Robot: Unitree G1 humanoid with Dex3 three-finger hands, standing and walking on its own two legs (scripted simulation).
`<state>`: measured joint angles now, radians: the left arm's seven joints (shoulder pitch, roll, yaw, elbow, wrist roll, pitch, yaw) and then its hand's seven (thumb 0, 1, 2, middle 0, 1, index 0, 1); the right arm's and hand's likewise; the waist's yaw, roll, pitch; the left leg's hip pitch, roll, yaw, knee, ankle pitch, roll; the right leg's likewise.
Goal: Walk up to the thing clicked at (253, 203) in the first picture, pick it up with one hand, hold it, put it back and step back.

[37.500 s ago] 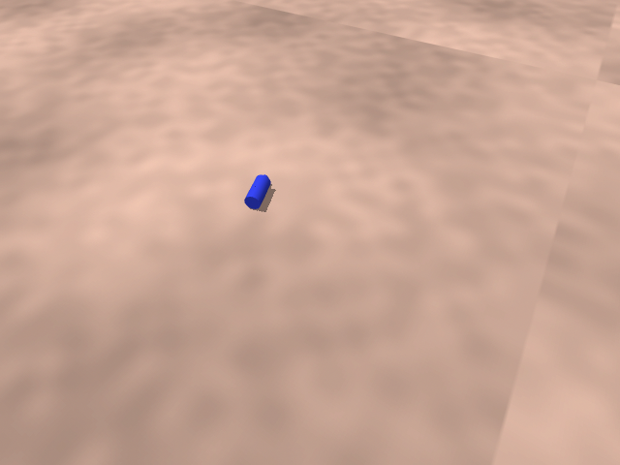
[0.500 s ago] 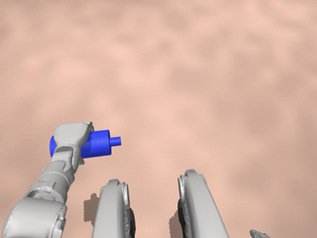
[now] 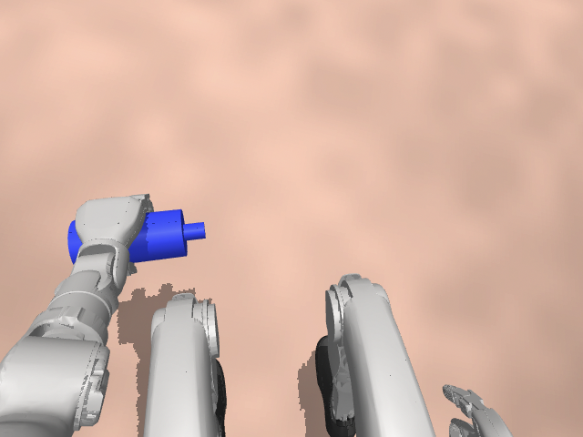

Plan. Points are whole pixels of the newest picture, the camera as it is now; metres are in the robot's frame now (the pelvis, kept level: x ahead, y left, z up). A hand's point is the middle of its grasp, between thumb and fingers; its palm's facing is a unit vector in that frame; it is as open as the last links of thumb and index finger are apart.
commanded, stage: crouch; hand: left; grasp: from above
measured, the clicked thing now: (143, 237) +0.42 +0.20 -0.19
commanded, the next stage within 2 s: lower in 0.50 s
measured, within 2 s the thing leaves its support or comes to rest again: neither
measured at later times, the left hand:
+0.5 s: hand (136, 248) +0.41 +0.22 -0.23, palm faces -0.46 -0.03 -0.89, open 10.6 cm
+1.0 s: hand (148, 253) +0.41 +0.22 -0.29, palm faces -0.47 -0.04 -0.88, open 10.7 cm
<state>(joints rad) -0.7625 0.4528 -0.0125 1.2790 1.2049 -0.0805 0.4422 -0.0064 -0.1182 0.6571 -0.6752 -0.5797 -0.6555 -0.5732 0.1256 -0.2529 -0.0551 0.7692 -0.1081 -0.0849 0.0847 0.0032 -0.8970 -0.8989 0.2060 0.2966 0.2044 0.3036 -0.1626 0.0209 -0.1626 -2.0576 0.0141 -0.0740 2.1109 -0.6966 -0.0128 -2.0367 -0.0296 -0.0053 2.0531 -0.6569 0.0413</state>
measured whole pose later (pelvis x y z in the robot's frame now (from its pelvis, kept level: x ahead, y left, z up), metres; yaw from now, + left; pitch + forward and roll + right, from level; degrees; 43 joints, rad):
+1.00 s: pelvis -0.01 +0.00 -0.09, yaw -2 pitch +34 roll -5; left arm -0.87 0.53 0.05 1.51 1.28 -0.17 0.55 0.00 -0.13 0.71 -0.63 -0.65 -0.61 -0.64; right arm 0.13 -0.27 -0.01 0.82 -0.18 -0.12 0.17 0.00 -0.90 -0.90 0.21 0.30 0.20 0.30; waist -0.22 -0.01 -0.08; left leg -2.29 0.00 -0.11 2.41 -0.71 -0.02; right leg -2.26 -0.01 -0.01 2.33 -0.66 0.05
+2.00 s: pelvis +0.00 +0.00 -0.13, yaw -6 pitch +30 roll -10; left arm -0.91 0.69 0.17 1.74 1.33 -0.23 0.73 0.00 -0.10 0.68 -0.61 -0.67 -0.59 -0.67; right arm 0.10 -0.29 0.09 0.85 -0.31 -0.22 0.34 0.00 -0.90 -0.90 0.20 0.30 0.20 0.30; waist -0.32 -0.03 0.04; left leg -2.35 -0.01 -0.19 2.57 -0.75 -0.02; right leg -2.30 0.01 -0.06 2.43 -0.66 0.07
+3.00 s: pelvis +0.00 +0.01 -0.13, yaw -8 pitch +28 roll -12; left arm -0.93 0.73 0.13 1.78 1.30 -0.22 0.75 0.00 -0.38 1.00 -0.17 -1.05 -0.17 -1.04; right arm 0.09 -0.32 0.13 0.84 -0.31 -0.31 0.42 0.00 -0.90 -0.90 0.20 0.30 0.20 0.30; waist -0.33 -0.06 0.08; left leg -2.34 -0.01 -0.22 2.58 -0.75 -0.02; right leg -2.27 0.02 -0.09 2.41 -0.65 0.08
